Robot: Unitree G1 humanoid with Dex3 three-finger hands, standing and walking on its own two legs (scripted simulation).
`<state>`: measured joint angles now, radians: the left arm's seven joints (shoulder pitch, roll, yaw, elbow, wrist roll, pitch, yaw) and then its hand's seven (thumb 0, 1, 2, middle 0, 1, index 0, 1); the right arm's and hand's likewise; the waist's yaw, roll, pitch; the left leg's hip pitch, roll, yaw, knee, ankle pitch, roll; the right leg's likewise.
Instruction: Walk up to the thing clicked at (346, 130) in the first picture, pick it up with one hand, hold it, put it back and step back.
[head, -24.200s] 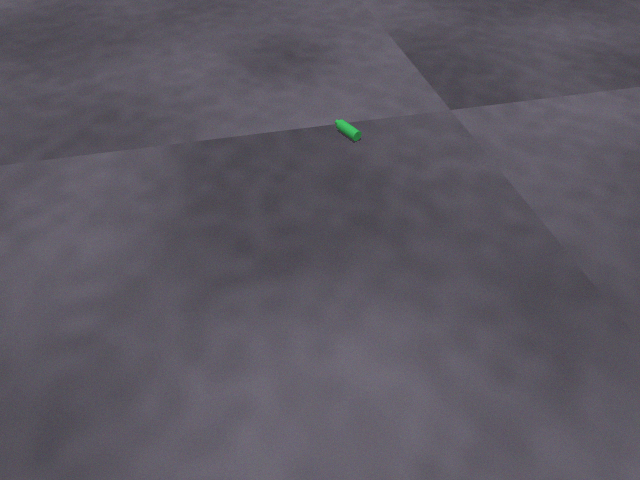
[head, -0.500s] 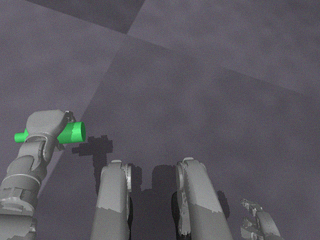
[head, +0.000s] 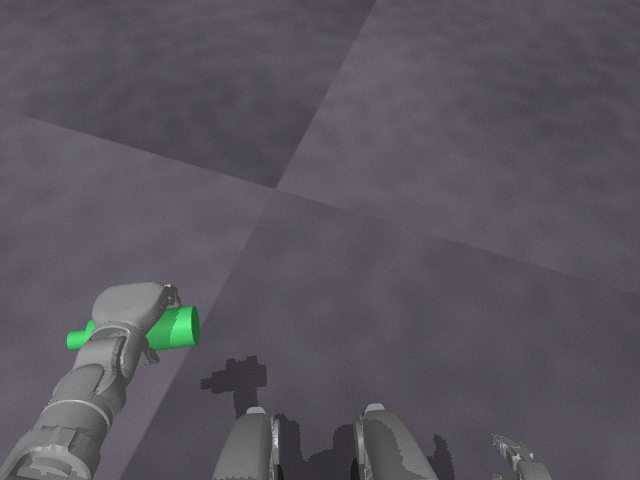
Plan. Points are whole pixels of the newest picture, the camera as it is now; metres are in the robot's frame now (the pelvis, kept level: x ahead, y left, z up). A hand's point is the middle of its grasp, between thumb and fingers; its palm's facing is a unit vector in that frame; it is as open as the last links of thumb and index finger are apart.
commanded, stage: lift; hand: left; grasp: from above
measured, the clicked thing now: (134, 332) +0.34 +0.26 -0.10
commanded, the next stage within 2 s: hold in 0.54 s
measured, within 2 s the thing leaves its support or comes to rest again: neither
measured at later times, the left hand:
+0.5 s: hand (141, 294) +0.35 +0.22 +0.01, palm faces -0.44 -0.07 -0.89, open 8.7 cm
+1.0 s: hand (135, 264) +0.36 +0.22 +0.05, palm faces -0.45 -0.05 -0.89, open 8.7 cm
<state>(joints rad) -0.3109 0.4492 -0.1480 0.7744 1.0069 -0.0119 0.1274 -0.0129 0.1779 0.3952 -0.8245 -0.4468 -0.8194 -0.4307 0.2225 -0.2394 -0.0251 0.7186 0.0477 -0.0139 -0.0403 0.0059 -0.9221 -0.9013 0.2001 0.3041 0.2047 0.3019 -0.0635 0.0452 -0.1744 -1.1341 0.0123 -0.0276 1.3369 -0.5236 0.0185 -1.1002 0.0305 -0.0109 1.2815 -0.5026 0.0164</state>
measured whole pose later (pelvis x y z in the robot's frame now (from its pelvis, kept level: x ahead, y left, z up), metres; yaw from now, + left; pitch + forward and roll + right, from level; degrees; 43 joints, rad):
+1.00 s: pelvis +0.06 +0.00 +0.11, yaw +0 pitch +6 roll +0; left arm -0.30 0.39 -0.22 0.77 1.00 0.00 0.06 -0.01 0.16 0.43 -0.85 -0.40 -0.84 -0.39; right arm 0.25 -0.26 -0.04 0.70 0.06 0.03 -0.04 0.01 -0.91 -0.89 0.20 0.30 0.20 0.30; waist -0.03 0.04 -0.07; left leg -0.44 0.00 0.02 0.68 -0.34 0.02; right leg -0.44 0.01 0.04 0.66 -0.32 0.01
